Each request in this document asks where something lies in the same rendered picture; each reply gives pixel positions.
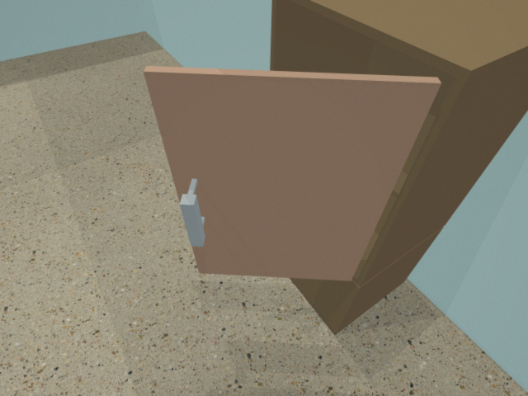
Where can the handle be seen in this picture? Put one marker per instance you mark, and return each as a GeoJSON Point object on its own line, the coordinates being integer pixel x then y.
{"type": "Point", "coordinates": [191, 214]}

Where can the cupboard door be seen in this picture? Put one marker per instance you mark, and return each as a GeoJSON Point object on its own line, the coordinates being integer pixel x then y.
{"type": "Point", "coordinates": [294, 169]}

